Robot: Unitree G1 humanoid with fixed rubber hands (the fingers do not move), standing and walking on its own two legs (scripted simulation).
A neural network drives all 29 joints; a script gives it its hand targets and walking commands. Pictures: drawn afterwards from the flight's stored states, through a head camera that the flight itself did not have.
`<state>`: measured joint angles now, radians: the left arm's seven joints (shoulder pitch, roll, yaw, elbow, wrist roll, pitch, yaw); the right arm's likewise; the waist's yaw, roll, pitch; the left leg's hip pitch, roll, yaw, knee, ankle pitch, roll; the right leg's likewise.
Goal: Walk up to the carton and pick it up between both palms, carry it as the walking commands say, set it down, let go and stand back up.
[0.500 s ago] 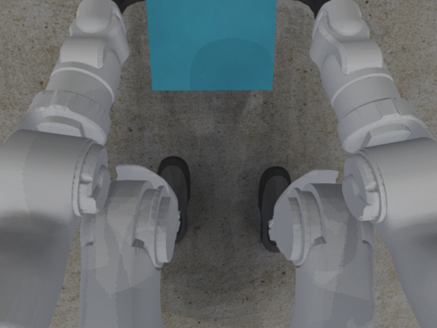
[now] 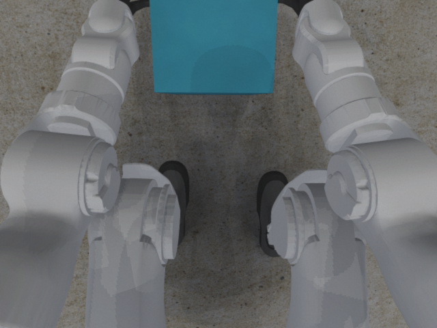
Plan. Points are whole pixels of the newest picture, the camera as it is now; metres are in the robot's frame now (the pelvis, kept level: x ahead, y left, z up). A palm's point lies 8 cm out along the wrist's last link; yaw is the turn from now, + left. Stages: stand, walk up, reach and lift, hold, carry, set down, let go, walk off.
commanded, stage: reach and lift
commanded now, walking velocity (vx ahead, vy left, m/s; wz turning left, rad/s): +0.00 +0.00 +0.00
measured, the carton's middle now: (213, 23) +0.53 +0.04 -0.26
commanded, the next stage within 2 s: none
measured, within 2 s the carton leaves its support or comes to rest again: leaves its support in 0.18 s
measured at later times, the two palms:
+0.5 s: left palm (117, 7) +0.52 +0.17 -0.18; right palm out of the picture +0.55 -0.09 -0.16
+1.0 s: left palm out of the picture +0.53 +0.17 -0.14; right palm out of the picture +0.55 -0.08 -0.11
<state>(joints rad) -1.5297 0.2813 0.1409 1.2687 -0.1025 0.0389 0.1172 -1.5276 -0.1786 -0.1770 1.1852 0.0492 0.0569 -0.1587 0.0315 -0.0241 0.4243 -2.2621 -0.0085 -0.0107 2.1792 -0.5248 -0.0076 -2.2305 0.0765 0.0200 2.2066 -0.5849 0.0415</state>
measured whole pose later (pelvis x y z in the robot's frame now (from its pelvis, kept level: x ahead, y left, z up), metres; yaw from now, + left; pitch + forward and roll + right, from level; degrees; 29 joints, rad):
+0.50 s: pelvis +0.01 +0.00 -0.01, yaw +0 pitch +35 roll +0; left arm -1.39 0.25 0.14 1.16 -0.09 0.15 0.11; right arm -1.41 -0.11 -0.29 1.06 -0.04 0.14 -0.14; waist 0.03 -0.03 0.32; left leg -2.27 -0.04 -0.03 2.23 -0.57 -0.03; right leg -2.24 0.12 0.03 2.25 -0.63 0.06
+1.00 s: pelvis +0.01 +0.00 +0.02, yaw +0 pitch +38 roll +0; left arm -1.35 0.16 0.28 0.85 0.06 0.30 0.19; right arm -1.35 0.01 -0.40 0.74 -0.16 0.23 -0.20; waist 0.03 -0.05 0.29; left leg -2.23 -0.10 -0.05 2.11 -0.54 -0.06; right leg -2.20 0.15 0.06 2.13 -0.59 0.09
